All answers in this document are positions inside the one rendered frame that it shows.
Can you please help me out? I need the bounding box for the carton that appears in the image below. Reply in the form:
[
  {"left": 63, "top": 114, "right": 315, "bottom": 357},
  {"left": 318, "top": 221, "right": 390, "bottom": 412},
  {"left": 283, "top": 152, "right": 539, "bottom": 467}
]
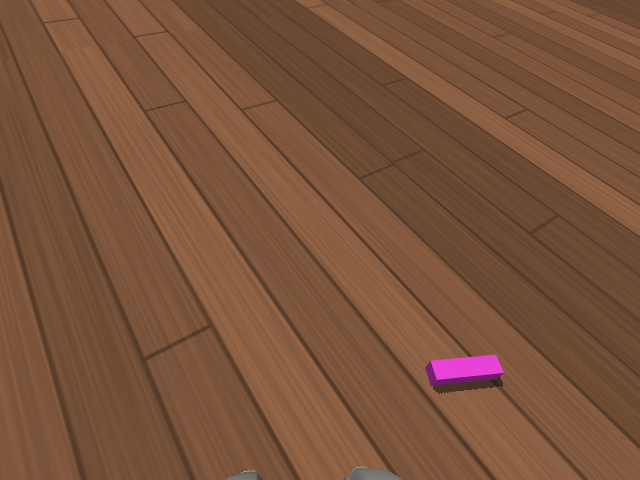
[{"left": 425, "top": 355, "right": 504, "bottom": 386}]

